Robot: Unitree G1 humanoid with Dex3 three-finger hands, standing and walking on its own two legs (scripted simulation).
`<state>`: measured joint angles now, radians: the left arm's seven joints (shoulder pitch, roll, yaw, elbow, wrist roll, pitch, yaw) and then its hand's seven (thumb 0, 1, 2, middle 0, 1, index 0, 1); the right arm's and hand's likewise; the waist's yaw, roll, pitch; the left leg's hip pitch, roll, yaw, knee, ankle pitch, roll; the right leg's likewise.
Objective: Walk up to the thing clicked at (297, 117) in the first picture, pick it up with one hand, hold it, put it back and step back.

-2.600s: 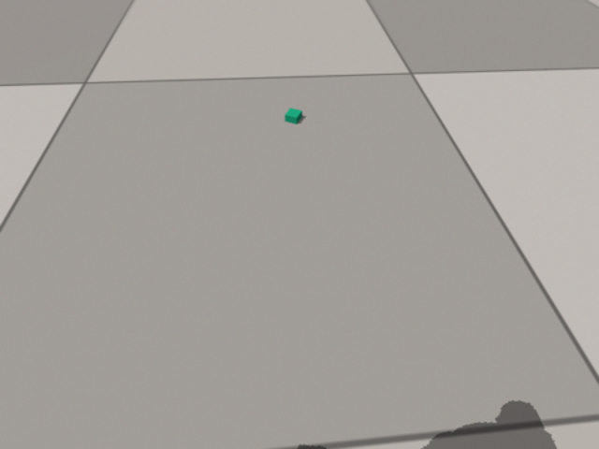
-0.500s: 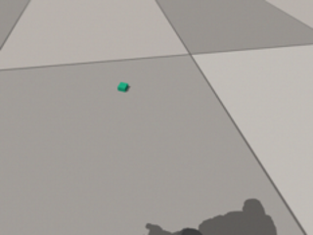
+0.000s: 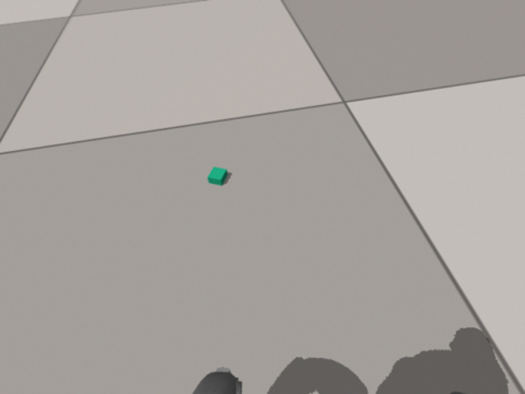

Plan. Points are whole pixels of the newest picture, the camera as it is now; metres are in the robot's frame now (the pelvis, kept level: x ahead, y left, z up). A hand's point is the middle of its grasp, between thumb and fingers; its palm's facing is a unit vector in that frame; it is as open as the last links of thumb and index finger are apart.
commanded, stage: walk up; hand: left
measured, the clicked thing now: (217, 176) +1.27 +0.33 -0.76
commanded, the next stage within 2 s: none
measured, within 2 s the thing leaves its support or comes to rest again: neither
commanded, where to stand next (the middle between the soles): +0.91 +0.09 m, yaw +0 degrees
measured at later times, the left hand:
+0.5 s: hand (119, 298) +0.33 +0.32 -0.14, palm faces -0.04 -0.94 -0.33, open 7.4 cm
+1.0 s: hand (151, 228) +0.48 +0.29 -0.12, palm faces +0.00 -0.92 -0.40, open 7.4 cm
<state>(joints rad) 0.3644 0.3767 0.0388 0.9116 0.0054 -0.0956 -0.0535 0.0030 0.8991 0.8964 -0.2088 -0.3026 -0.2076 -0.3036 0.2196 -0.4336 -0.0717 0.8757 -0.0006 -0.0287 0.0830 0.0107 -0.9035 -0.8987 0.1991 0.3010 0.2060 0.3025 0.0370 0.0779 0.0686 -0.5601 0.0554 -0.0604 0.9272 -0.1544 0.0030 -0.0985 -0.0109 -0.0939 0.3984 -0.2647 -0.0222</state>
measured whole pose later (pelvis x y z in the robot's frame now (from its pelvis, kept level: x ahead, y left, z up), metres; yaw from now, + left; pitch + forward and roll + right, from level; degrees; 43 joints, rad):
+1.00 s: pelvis +0.43 +0.02 +0.00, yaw +1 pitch -4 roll +0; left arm 0.32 0.36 0.04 0.87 0.02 -0.08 -0.05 0.00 0.90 0.90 -0.21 -0.30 -0.21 -0.30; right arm 0.31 -0.44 -0.08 0.89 -0.01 -0.02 0.07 0.01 -0.90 -0.90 0.20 0.30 0.21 0.30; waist 0.01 0.07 0.07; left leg -0.51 0.07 -0.07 0.91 -0.17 0.00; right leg -0.11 0.01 -0.09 0.39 -0.21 -0.05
